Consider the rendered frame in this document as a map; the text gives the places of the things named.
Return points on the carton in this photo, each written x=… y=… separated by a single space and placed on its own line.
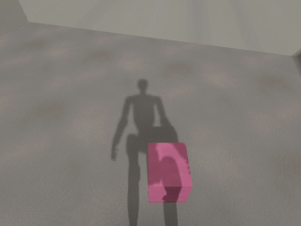
x=169 y=176

